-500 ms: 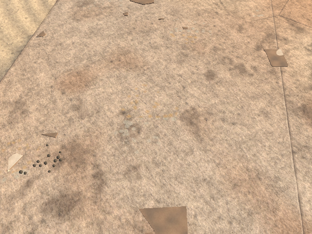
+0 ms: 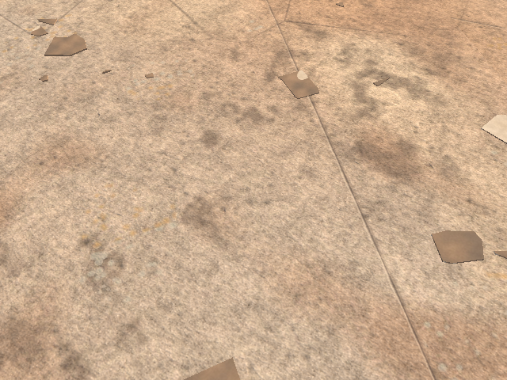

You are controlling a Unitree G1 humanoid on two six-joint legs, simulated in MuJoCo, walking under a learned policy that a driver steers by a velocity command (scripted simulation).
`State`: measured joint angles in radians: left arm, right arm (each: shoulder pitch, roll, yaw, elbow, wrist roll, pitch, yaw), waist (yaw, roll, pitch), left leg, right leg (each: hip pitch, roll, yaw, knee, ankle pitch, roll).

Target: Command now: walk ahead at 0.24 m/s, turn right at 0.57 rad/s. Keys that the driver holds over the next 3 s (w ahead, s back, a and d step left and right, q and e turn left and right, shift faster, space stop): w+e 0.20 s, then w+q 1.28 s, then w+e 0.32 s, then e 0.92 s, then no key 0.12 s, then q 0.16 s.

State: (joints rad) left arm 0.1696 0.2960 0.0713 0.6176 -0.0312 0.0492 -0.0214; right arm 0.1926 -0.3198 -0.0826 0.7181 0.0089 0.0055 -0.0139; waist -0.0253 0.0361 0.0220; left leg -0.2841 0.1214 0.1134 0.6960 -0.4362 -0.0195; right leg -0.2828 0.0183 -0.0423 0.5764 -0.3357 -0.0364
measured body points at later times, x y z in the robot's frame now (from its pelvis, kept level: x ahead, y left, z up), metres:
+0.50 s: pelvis +0.22 +0.01 -0.01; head +0.25 +0.01 +0.44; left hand +0.27 +0.30 -0.12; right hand +0.40 -0.27 -0.08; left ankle +0.32 +0.09 -0.73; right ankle +0.01 -0.10 -0.69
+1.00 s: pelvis +0.51 -0.04 +0.00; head +0.54 -0.04 +0.45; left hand +0.69 +0.24 -0.06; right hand +0.58 -0.32 -0.12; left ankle +0.34 +0.08 -0.67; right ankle +0.61 -0.14 -0.73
